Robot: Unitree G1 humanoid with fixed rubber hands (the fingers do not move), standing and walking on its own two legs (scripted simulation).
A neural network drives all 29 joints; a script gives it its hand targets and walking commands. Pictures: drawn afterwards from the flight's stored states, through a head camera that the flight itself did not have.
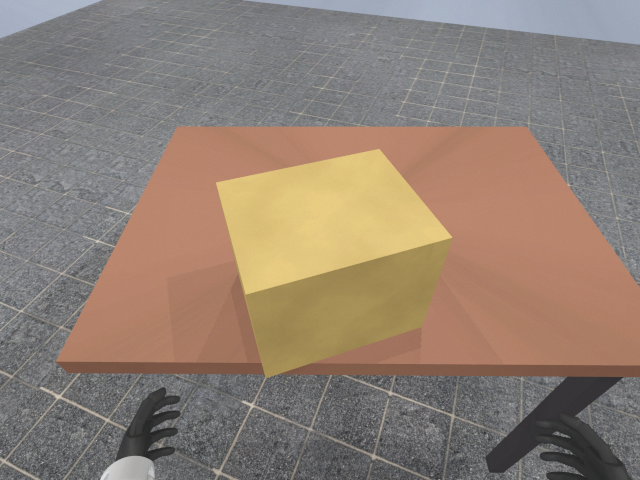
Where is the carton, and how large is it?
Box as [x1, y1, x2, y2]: [216, 149, 452, 377]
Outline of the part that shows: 379,149 216,182 265,377 421,326 452,237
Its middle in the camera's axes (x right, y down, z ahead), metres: +0.01 +0.03 +0.58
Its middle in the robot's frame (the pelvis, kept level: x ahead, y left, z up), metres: +0.42 +0.03 +0.04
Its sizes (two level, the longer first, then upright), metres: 0.254 0.206 0.202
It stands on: a table, 0.72 m high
